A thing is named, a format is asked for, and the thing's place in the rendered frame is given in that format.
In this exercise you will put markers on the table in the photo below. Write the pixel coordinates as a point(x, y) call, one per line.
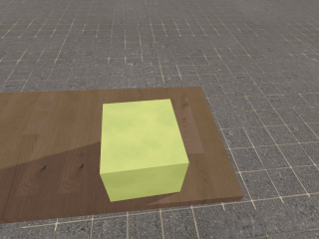
point(50, 154)

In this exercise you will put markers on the carton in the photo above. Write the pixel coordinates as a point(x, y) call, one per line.
point(142, 152)

